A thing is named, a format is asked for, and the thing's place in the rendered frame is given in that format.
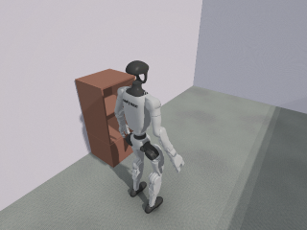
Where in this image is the robot thigh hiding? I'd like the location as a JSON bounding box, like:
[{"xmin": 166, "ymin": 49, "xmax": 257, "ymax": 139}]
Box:
[
  {"xmin": 144, "ymin": 142, "xmax": 164, "ymax": 184},
  {"xmin": 125, "ymin": 131, "xmax": 145, "ymax": 170}
]

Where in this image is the robot right hand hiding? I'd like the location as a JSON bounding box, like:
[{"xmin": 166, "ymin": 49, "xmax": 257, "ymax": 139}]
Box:
[{"xmin": 170, "ymin": 154, "xmax": 185, "ymax": 174}]

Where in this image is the robot left forearm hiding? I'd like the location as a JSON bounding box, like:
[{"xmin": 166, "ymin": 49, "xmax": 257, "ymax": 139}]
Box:
[{"xmin": 114, "ymin": 112, "xmax": 127, "ymax": 128}]

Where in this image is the robot left upper arm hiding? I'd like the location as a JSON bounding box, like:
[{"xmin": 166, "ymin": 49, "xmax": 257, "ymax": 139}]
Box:
[{"xmin": 114, "ymin": 86, "xmax": 129, "ymax": 116}]

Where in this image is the robot left hand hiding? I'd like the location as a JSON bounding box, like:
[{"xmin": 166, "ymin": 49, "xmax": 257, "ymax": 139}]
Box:
[{"xmin": 119, "ymin": 125, "xmax": 130, "ymax": 138}]

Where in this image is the right robot thigh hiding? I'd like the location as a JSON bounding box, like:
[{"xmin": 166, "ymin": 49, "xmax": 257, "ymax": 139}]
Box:
[{"xmin": 144, "ymin": 142, "xmax": 164, "ymax": 184}]

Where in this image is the robot right upper arm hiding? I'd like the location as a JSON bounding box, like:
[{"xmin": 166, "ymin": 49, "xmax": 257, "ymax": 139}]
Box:
[{"xmin": 145, "ymin": 95, "xmax": 165, "ymax": 138}]

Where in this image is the left robot thigh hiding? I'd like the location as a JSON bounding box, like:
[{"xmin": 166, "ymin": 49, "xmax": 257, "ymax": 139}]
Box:
[{"xmin": 125, "ymin": 131, "xmax": 145, "ymax": 170}]

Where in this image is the robot right forearm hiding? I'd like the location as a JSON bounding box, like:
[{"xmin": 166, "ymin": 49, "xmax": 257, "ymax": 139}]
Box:
[{"xmin": 158, "ymin": 127, "xmax": 177, "ymax": 159}]

